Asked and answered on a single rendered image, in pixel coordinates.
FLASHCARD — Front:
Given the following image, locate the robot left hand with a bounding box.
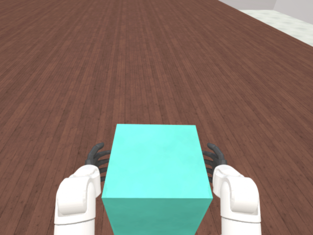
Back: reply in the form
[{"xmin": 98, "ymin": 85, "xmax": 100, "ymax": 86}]
[{"xmin": 85, "ymin": 142, "xmax": 111, "ymax": 182}]

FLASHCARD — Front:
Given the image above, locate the robot right hand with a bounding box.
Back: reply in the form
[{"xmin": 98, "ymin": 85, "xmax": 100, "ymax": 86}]
[{"xmin": 202, "ymin": 143, "xmax": 227, "ymax": 183}]

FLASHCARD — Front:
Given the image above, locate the right robot forearm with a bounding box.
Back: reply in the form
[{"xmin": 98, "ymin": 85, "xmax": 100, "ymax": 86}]
[{"xmin": 213, "ymin": 164, "xmax": 262, "ymax": 235}]

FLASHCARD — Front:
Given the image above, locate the left robot forearm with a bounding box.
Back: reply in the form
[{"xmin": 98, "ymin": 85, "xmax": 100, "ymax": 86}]
[{"xmin": 54, "ymin": 164, "xmax": 101, "ymax": 235}]

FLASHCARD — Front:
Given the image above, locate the carton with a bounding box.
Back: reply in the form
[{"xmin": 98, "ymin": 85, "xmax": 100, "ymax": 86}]
[{"xmin": 101, "ymin": 124, "xmax": 213, "ymax": 235}]

